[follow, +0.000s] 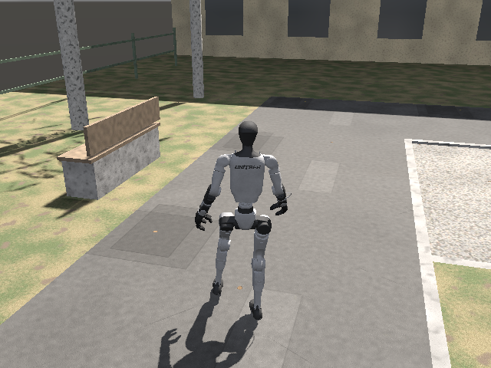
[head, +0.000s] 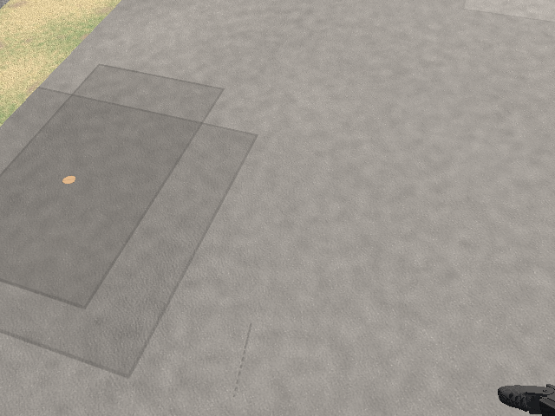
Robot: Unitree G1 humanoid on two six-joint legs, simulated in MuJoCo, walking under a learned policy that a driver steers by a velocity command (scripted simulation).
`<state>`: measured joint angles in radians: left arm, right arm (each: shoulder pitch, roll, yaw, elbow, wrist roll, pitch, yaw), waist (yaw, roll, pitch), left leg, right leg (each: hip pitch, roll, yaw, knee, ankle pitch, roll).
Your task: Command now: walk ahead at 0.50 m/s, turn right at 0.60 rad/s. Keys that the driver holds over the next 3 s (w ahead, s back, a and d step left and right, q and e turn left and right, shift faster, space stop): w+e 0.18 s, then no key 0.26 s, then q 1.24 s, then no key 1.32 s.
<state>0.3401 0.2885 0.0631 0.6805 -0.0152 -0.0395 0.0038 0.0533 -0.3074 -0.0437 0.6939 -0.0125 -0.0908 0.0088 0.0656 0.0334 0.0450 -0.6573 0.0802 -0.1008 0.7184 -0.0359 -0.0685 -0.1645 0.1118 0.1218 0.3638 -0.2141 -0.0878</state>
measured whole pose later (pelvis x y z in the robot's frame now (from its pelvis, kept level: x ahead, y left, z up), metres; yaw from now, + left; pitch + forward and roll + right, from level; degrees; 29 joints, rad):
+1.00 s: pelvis +0.27 +0.05 -0.02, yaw +3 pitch +1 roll -2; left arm 0.09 0.31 0.09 0.75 0.00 0.04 0.05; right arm 0.23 -0.31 -0.06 0.74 -0.02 0.03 0.01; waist -0.02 -0.04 0.06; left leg -0.33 -0.01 0.01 0.63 -0.32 0.06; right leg -0.47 -0.03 -0.01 0.97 -0.51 0.05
